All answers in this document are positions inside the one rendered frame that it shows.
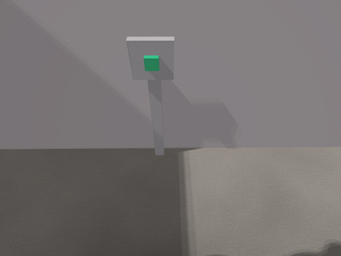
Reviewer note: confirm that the button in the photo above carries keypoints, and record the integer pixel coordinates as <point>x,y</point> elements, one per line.
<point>151,62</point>

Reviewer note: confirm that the panel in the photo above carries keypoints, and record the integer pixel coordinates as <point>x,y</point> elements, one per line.
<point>164,48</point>

